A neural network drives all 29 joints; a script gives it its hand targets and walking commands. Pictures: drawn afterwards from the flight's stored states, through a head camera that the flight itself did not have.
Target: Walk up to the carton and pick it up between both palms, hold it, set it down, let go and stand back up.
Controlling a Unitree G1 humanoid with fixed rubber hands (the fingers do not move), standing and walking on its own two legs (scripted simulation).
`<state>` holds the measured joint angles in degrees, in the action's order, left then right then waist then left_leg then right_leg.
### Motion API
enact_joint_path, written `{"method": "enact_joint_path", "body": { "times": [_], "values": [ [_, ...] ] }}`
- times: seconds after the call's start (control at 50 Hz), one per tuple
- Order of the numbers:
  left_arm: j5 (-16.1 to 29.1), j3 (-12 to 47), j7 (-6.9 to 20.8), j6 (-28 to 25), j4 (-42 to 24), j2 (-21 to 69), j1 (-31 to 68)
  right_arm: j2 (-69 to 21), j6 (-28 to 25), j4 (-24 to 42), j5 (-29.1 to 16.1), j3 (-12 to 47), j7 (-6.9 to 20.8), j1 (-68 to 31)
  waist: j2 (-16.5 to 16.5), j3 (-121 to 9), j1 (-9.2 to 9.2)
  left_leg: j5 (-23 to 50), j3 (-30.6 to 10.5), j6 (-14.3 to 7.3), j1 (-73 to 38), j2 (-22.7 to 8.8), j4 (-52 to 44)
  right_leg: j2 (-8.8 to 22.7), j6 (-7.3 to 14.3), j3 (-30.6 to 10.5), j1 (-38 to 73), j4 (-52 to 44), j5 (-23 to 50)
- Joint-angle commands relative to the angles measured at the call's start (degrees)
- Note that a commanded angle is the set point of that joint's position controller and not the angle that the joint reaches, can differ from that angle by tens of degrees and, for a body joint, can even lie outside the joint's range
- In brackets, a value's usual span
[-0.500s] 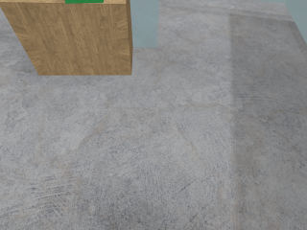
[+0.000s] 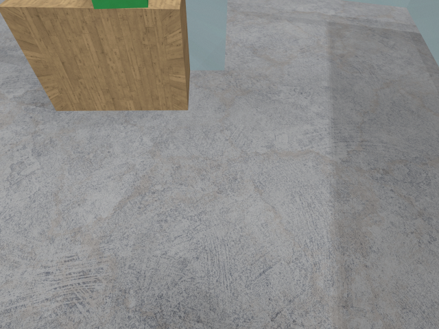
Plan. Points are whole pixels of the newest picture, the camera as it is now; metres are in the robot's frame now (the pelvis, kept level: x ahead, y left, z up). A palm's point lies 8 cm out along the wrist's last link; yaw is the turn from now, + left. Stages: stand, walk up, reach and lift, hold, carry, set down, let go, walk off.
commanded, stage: stand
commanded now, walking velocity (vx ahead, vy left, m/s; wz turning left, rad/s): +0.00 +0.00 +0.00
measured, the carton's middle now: out of the picture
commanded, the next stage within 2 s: walk up in 0.46 s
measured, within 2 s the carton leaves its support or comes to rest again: neither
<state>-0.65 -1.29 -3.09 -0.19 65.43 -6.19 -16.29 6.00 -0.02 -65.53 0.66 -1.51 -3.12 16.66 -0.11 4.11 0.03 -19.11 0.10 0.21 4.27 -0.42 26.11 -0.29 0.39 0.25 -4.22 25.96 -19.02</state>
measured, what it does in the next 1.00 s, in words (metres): walks ahead: left foot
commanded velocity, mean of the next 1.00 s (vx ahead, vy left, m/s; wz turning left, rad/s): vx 0.00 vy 0.00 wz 0.00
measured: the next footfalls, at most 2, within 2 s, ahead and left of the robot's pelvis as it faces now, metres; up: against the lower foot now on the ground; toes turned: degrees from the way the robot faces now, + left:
left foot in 0.96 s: +0.21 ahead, +0.24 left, +0.00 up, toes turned +18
right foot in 1.48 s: +0.47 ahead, +0.00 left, +0.00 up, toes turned +12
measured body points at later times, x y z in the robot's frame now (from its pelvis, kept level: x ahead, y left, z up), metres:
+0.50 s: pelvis +0.00 +0.00 +0.00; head +0.02 +0.00 +0.45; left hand -0.02 +0.20 -0.16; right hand -0.03 -0.21 -0.16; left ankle -0.05 +0.12 -0.74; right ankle -0.05 -0.12 -0.74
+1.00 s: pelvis +0.08 +0.08 -0.04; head +0.08 +0.11 +0.41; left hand -0.01 +0.33 -0.20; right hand +0.21 -0.18 -0.15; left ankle +0.18 +0.22 -0.74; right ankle -0.05 -0.11 -0.72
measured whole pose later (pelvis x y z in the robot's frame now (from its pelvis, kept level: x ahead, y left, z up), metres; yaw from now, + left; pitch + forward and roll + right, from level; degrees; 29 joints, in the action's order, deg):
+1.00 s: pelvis +0.08 +0.08 -0.04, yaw +13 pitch -5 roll -1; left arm -5.0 -1.7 -0.7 -3.0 58.6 -16.3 -23.5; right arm 15.4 -2.6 -52.0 2.7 -4.2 2.3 14.8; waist 2.9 5.0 0.8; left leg -11.0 3.4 -1.2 27.8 -3.5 44.4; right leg 9.5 1.1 9.6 1.5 43.4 -34.4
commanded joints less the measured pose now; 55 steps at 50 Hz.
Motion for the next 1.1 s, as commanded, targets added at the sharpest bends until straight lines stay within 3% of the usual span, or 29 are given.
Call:
{"method": "enact_joint_path", "body": {
  "times": [0.0,0.62,0.64,0.66,0.68,0.7,0.76,0.82,0.86,0.9,0.92,0.94,0.96,0.98,1.0,1.02,1.04,1.08],
  "values": [
    [0.02,-0.55,-0.21,-0.31,0.07,-4.62,-4.95,4.64,-0.30,-0.05,-0.02,-0.47,-0.23,4.95,-0.10,2.03,0.01,24.32,-2.71,-1.90,2.06,-4.43,-3.74,5.04,1.78,-3.12,-1.87,-3.59,25.20],
    [0.17,0.27,-0.21,-0.56,1.77,-4.02,-6.42,3.99,-0.38,-1.75,-0.18,0.43,-0.29,6.56,-0.15,2.52,0.02,24.06,-2.62,-1.67,2.09,-4.85,-4.17,5.29,1.96,-3.25,-1.80,-4.24,25.97],
    [-3.13,-2.54,0.25,-2.42,-4.21,-12.58,-5.97,12.10,-1.33,2.59,1.34,-2.02,1.03,2.53,1.94,-3.38,2.35,-4.96,-3.22,-3.84,16.28,-0.52,10.10,6.90,6.23,-6.04,11.77,-2.44,-5.62],
    [-3.38,-4.54,0.03,-2.92,-3.15,-16.61,-11.09,11.66,-1.58,5.93,2.14,-2.05,1.83,-4.84,7.79,0.37,6.40,-15.84,0.34,-2.62,33.66,1.99,18.88,16.08,11.16,-18.36,17.21,-10.42,-19.99],
    [-3.70,-4.96,-0.48,-3.06,-2.69,-17.27,-14.04,9.79,-1.24,9.89,3.67,-1.61,2.46,-9.84,9.30,7.37,7.96,-19.26,-1.52,-1.14,44.78,-2.24,30.34,26.64,16.01,-27.73,14.34,-16.19,-26.44],
    [-3.41,-3.89,-0.85,-3.36,-2.66,-14.30,-13.55,9.20,-1.12,11.45,3.96,-1.51,3.07,-10.96,5.12,10.91,7.06,-15.55,-5.24,-0.22,47.56,-6.26,34.69,30.00,17.37,-29.86,10.47,-17.80,-25.32],
    [-4.45,-2.37,-1.00,-5.39,-5.91,-12.65,-6.48,10.12,-1.43,11.16,2.45,-1.98,4.27,-3.96,5.67,10.55,2.20,-9.05,-9.16,1.98,44.79,-10.92,33.42,28.46,14.68,-21.21,6.99,-18.20,-18.09],
    [-4.11,-2.20,-0.05,-6.12,-7.32,-14.12,-4.60,8.56,-1.19,12.79,2.99,-1.32,5.37,-4.73,5.55,10.25,1.18,-4.52,-5.18,2.64,36.27,-9.50,24.72,23.91,13.21,-7.86,1.83,-17.82,-9.32],
    [-3.92,-2.24,0.95,-5.83,-8.55,-15.49,-3.20,7.88,-1.64,13.17,2.87,-1.03,5.97,-2.39,6.12,9.72,-0.35,3.10,-0.03,1.02,23.39,-6.70,19.10,19.11,11.41,1.42,-6.92,-14.41,-6.60],
    [-4.32,-2.24,1.52,-4.79,-9.90,-17.47,-1.56,8.82,-2.10,12.22,2.36,-1.37,6.12,3.98,5.65,7.97,-3.06,8.56,7.06,-1.28,7.98,-2.84,16.55,16.99,10.76,7.14,-16.12,-8.37,-6.26],
    [-4.45,-2.09,1.78,-4.26,-10.52,-18.19,-1.41,10.34,-2.28,11.65,2.21,-2.16,5.98,7.87,3.21,6.39,-5.00,8.41,9.76,-2.33,0.60,-0.18,15.35,15.91,10.13,9.54,-19.41,-1.68,-1.02],
    [-4.81,-1.44,2.34,-3.57,-11.08,-17.41,-2.84,12.91,-2.42,10.64,2.09,-3.73,5.63,14.07,-2.06,2.83,-7.61,4.26,10.16,-3.33,-6.64,2.91,14.67,13.04,8.69,12.21,-21.09,11.63,5.65],
    [-4.69,0.19,3.33,-2.73,-11.99,-13.89,-4.67,16.31,-2.25,9.34,1.75,-5.66,4.97,22.38,-12.53,-2.63,-11.10,-4.56,0.53,-5.57,-12.59,0.36,10.58,7.45,5.67,14.36,-24.92,33.40,5.13],
    [-2.67,0.94,4.54,-2.35,-16.65,-11.82,-5.64,20.70,-1.97,11.83,0.59,-5.32,4.12,22.54,-22.04,-4.86,-8.99,-25.95,-36.35,-10.36,-7.64,-14.61,-8.66,-0.65,2.96,9.06,-32.27,50.22,-15.53],
    [-1.05,0.84,5.11,-1.87,-19.03,-14.53,-5.07,22.32,-1.44,14.29,-1.86,-4.85,3.23,19.08,-14.07,-5.52,-7.08,-41.80,-51.84,-12.62,-5.68,-19.41,-19.93,2.47,2.58,-2.01,-34.85,54.80,-14.23],
    [-0.56,1.07,5.25,-2.13,-19.58,-15.75,-4.02,24.21,-1.06,16.93,-1.96,-4.87,2.22,13.71,-10.67,-1.70,-5.26,-45.75,-50.85,-12.44,-2.02,-20.98,-20.28,4.66,2.11,-2.69,-37.73,57.63,-10.76],
    [-0.66,1.29,5.32,-2.61,-20.04,-16.00,-2.93,24.61,-1.06,18.39,-1.27,-4.81,1.52,10.74,-8.86,1.75,-4.36,-42.38,-44.85,-13.35,2.11,-20.93,-17.73,6.09,1.78,-2.07,-39.55,57.83,-10.23],
    [-1.33,0.95,5.27,-2.68,-19.88,-17.03,-4.41,21.04,-2.37,19.89,0.43,-3.26,1.63,7.17,-7.59,1.99,-1.44,-34.65,-34.13,-12.59,13.40,-18.96,-15.19,8.22,0.58,-3.09,-32.65,48.85,-12.19]
  ]
}}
